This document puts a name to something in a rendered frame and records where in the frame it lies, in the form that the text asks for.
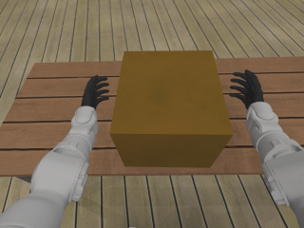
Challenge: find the carton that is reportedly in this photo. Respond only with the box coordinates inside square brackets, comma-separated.
[109, 50, 234, 168]

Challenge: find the robot right upper arm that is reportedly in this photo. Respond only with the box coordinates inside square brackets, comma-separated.
[260, 150, 304, 228]

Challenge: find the left robot forearm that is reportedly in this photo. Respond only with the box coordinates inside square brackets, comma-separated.
[30, 105, 99, 191]

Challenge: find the robot left upper arm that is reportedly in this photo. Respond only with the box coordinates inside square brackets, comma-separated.
[0, 151, 89, 228]

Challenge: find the right robot hand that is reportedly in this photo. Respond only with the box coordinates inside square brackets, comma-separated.
[229, 69, 264, 110]

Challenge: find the table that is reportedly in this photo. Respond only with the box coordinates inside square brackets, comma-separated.
[0, 56, 304, 183]

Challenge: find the left robot hand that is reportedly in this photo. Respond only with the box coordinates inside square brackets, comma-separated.
[81, 75, 109, 110]

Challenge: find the right robot forearm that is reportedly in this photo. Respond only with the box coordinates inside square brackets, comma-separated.
[246, 102, 304, 164]

